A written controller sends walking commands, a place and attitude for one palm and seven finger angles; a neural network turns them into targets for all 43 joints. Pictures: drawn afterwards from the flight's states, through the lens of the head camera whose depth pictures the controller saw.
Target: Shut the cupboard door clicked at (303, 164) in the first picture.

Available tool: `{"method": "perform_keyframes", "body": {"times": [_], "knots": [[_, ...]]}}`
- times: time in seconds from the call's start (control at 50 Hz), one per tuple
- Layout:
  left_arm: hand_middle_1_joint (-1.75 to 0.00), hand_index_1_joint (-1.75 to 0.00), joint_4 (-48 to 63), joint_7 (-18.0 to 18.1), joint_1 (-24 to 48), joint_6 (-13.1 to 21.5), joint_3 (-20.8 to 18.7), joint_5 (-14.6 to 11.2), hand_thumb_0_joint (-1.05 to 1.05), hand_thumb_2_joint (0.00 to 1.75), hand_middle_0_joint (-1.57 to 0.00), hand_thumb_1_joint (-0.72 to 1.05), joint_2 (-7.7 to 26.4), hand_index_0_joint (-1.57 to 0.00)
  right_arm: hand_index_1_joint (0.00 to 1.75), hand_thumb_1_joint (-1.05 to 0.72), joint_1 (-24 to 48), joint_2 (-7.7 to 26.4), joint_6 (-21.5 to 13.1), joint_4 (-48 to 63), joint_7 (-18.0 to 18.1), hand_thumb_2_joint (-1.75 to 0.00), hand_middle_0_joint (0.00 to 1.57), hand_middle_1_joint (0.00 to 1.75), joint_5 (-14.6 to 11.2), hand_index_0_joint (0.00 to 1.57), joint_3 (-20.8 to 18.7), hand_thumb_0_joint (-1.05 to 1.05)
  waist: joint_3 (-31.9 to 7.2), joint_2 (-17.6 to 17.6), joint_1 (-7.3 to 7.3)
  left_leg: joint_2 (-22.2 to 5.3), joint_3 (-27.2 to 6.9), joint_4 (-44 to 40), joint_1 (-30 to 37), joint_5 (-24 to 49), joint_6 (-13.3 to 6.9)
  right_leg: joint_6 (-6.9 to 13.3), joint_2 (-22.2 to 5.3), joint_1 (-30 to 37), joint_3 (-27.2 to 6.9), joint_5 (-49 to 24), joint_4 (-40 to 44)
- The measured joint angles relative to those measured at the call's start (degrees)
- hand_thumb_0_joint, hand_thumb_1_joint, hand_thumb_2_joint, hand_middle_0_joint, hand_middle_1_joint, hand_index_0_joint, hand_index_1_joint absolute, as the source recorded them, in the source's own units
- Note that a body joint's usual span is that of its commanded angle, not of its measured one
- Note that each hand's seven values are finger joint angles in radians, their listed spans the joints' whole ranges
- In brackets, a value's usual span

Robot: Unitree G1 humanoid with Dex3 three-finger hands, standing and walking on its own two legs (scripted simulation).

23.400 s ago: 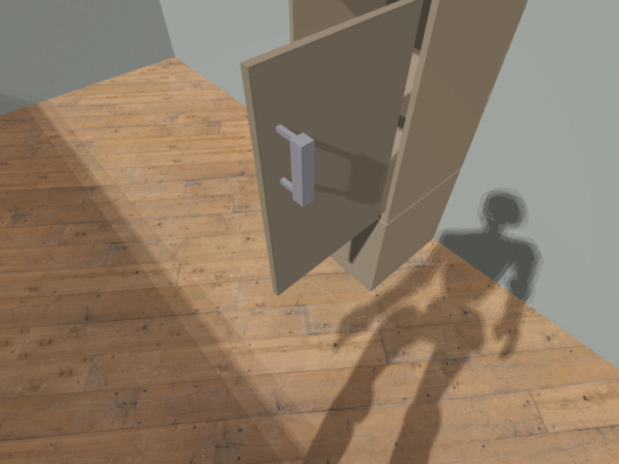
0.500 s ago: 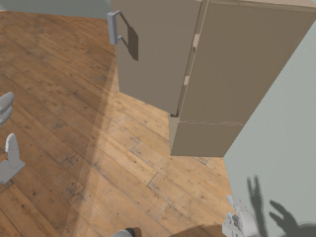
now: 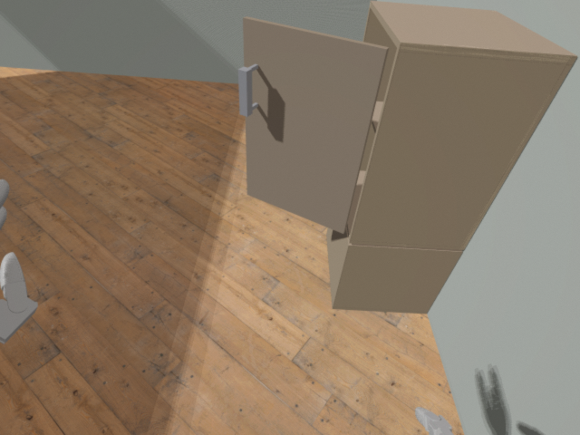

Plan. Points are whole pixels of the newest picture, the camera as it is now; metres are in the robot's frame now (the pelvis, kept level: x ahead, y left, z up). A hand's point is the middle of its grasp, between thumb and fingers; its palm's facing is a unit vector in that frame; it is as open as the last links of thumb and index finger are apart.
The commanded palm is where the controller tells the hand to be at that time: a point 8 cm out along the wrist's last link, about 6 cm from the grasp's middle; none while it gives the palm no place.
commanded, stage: stop stepping back and stand still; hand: left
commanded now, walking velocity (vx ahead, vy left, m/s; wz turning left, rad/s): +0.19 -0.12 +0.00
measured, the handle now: (250, 89) +0.98 +0.20 +0.07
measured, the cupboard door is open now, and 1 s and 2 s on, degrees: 63 63 63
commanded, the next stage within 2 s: let the arm hang, fingers relaxed in 0.28 s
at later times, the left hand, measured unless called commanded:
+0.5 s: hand (96, 348) +0.22 +0.29 +0.01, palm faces +0.24 -0.86 -0.45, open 7.4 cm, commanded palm none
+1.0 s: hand out of the picture -0.01 +0.23 -0.17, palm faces +0.08 -0.97 -0.24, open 7.3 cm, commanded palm none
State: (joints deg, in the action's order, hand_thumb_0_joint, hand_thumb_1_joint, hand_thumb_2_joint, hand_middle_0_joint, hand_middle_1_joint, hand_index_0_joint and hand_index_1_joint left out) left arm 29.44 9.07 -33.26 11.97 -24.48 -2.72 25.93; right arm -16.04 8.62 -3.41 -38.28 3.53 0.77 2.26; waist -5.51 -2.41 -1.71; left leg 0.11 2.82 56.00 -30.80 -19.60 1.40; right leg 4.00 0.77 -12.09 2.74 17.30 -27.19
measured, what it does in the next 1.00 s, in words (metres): steps on the spot: left foot, then right foot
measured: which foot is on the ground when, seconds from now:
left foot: up 0.00-0.08, down 0.10-1.00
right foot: down 0.00-0.12, up 0.14-0.34, down 0.36-1.00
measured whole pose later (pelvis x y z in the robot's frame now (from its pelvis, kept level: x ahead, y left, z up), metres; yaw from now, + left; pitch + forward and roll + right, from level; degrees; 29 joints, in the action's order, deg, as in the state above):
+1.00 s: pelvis +0.01 +0.03 +0.00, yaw +3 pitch -2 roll +0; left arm -63.3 1.4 -17.9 -1.1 -1.0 0.6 11.3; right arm -18.1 8.0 1.4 -61.6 1.7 1.1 0.6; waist 2.0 1.3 0.3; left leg -2.1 4.1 24.8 -9.5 -13.1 0.0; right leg 1.2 -0.6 -9.8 5.7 11.1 -23.0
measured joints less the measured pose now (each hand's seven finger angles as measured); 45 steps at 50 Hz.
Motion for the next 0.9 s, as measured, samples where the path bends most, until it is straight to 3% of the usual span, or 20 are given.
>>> {"method": "perform_keyframes", "body": {"times": [0.04, 0.1, 0.12, 0.16, 0.22, 0.34, 0.38, 0.42, 0.52, 0.56, 0.62, 0.64, 0.68, 0.74, 0.9], "knots": [[-0.30, -0.30, -3.99, 1.13, 3.70, -0.87, 0.20, 0.39, 0.01, 0.90, -0.22, 0.88, -1.22, -0.21, 0.30, -0.90, -0.15, 0.81, -0.32, -0.23, 0.84, -0.90, 0.20, 0.30, -0.15, 0.21, -0.13, 0.01, -0.35, 0.22, -0.47, -1.85, 0.60, -7.59, 5.07, -1.44, -0.96, -0.60, -1.30, -0.27, 0.89, -0.15, 0.14], [-0.30, -0.30, -6.54, 2.52, 8.21, -2.85, 1.34, 0.24, 0.01, 0.90, -0.21, 0.89, -3.64, -0.21, 0.30, -0.90, 0.08, 3.41, -1.32, 1.03, 1.88, -0.90, 0.20, 0.30, -0.37, 0.21, -0.82, 0.01, 0.79, 2.31, 0.41, -4.17, 0.55, -22.12, 13.87, -0.78, -2.36, -2.33, -1.97, -2.29, 2.43, -0.29, -4.45], [-0.30, -0.30, -6.60, 2.70, 9.02, -3.31, 1.55, 0.04, 0.01, 0.90, -0.21, 0.89, -4.09, -0.21, 0.30, -0.90, 1.01, 3.67, -1.44, 1.02, 2.09, -0.90, 0.20, 0.30, -0.62, 0.21, -1.26, 0.01, 1.92, 2.15, 1.05, -3.75, 0.52, -22.52, 13.77, 3.02, -2.41, -2.88, -2.46, -3.54, 2.10, 1.62, -7.75], [-0.30, -0.30, -6.38, 2.41, 8.51, -3.92, 1.41, -0.42, 0.01, 0.90, -0.21, 0.89, -4.30, -0.21, 0.30, -0.90, 2.90, 2.64, -1.20, 0.56, 2.02, -0.90, 0.20, 0.30, -0.72, 0.20, -1.46, 0.01, 4.01, 0.26, 1.68, -2.60, 1.66, -20.82, 14.07, 3.39, -2.13, -3.36, -2.29, -5.93, -0.68, 6.18, -14.27], [-0.30, -0.30, -3.49, 1.22, 5.45, -4.58, 1.38, -0.16, 0.01, 0.90, -0.21, 0.89, -3.45, -0.20, 0.30, -0.90, 3.06, 0.52, -2.00, 1.02, 1.02, -0.90, 0.20, 0.30, -0.27, 0.20, -0.96, 0.01, 5.25, -1.13, 3.04, -2.50, 1.77, -23.54, 15.91, 3.74, -1.82, -3.74, -0.86, -8.88, -1.01, 5.65, -19.95], [-0.30, -0.30, 2.79, 0.71, 0.34, -1.56, -0.72, 0.46, 0.02, 0.90, -0.21, 0.89, 0.61, -0.21, 0.30, -0.90, 0.82, -0.69, -2.33, 2.80, -0.40, -0.90, 0.20, 0.30, -0.20, 0.20, 0.37, 0.01, 6.11, 0.05, 2.66, -4.63, 1.18, -25.01, 16.65, 3.87, -0.60, -3.99, 0.55, -4.16, 2.67, 0.04, -5.20], [-0.30, -0.30, 1.68, 0.87, 0.46, -0.84, -2.06, 0.47, 0.01, 0.90, -0.21, 0.89, 1.59, -0.21, 0.30, -0.90, 0.83, -0.42, -1.78, 2.78, -0.40, -0.90, 0.20, 0.30, -0.30, 0.20, 0.37, 0.01, 6.05, 0.47, 2.30, -4.66, 1.43, -22.75, 15.60, 2.32, -0.24, -2.68, 0.58, -2.62, 2.25, -3.61, -1.59], [-0.30, -0.30, -7.31, -1.84, 5.40, -1.27, 1.94, 2.26, 0.01, 0.90, -0.21, 0.89, 0.26, -0.21, 0.30, -0.90, 1.53, 1.50, -1.96, 0.35, -2.23, -0.90, 0.20, 0.30, -0.79, 0.20, -1.06, 0.01, 5.25, 3.22, 2.07, -4.69, 0.80, -19.91, 13.22, 2.69, -0.10, -1.70, 0.34, -4.51, 3.11, -2.91, -4.24], [-0.30, -0.30, -42.20, -7.38, 17.62, -12.35, 16.50, 3.99, 0.00, 0.90, -0.20, 0.90, -9.07, -0.19, 0.30, -0.90, 4.04, 5.96, 3.28, -4.70, -3.18, -0.90, 0.20, 0.30, 0.13, 0.20, -2.69, 0.01, 4.30, 7.26, 2.87, -2.55, -0.22, -16.14, 10.89, -0.60, -0.82, -2.05, -2.18, -7.57, 4.07, 1.71, -10.96], [-0.30, -0.30, -54.05, -8.23, 19.74, -14.62, 20.68, 4.33, 0.00, 0.90, -0.20, 0.91, -12.36, -0.19, 0.30, -0.90, 4.60, 5.95, 4.72, -5.84, -3.14, -0.90, 0.20, 0.30, 0.59, 0.20, -2.72, 0.01, 5.93, 6.30, 3.68, -2.10, -0.48, -15.46, 11.32, -1.30, -1.24, -2.12, -2.66, -7.37, 4.22, 2.44, -12.34], [-0.30, -0.30, -68.11, -8.79, 20.07, -16.21, 24.77, 4.14, 0.01, 0.90, -0.20, 0.91, -16.39, -0.19, 0.30, -0.90, 4.27, 4.29, 5.48, -8.57, -3.07, -0.90, 0.20, 0.30, 0.97, 0.20, -2.08, 0.01, 8.16, 2.20, 4.31, -1.43, -0.06, -17.52, 13.59, 0.02, -1.62, -2.61, -3.26, -5.83, 3.82, 2.33, -11.80], [-0.30, -0.30, -71.95, -8.93, 19.66, -16.54, 25.62, 3.93, 0.01, 0.90, -0.20, 0.91, -17.62, -0.19, 0.30, -0.90, 3.72, 3.78, 5.38, -9.70, -3.05, -0.90, 0.20, 0.30, 1.06, 0.20, -1.72, 0.01, 8.46, 1.13, 4.27, -1.48, -0.06, -18.64, 14.29, 0.47, -1.51, -2.75, -3.12, -5.14, 3.85, 1.78, -10.67], [-0.30, -0.30, -75.06, -7.64, 20.02, -14.70, 22.87, 1.85, -0.05, 0.90, -0.21, 0.97, -18.86, -0.20, 0.30, -0.90, 1.94, 2.76, 5.17, -12.16, -2.67, -0.90, 0.20, 0.30, 1.07, 0.20, -1.35, 0.01, 8.69, 0.07, 3.38, -1.92, -0.98, -20.75, 14.80, 1.59, -1.20, -2.41, -2.44, -3.62, 4.86, -0.02, -7.10], [-0.30, -0.30, -78.62, -7.70, 20.46, -13.28, 22.48, 2.90, -0.09, 0.90, -0.21, 1.01, -17.29, -0.21, 0.30, -0.90, 0.15, 1.55, 5.52, -16.00, -2.34, -0.90, 0.20, 0.30, 1.13, 0.20, -1.32, 0.01, 8.42, -0.13, 1.81, -2.48, -1.47, -24.25, 16.02, 3.56, -0.89, -2.23, -1.50, -1.50, 5.46, -2.79, -1.81], [-0.30, -0.30, -89.14, -7.92, 17.08, -13.18, 23.15, 3.45, -0.04, 0.90, -0.21, 0.95, -14.43, -0.20, 0.30, -0.90, -1.49, 0.12, 4.99, -21.03, -1.83, -0.90, 0.20, 0.30, 0.52, 0.20, -1.88, 0.01, 7.67, 2.48, 2.26, -2.50, 0.29, -29.61, 19.97, 5.82, -1.10, -2.51, -1.11, 1.72, 3.85, -5.65, 3.49]]}}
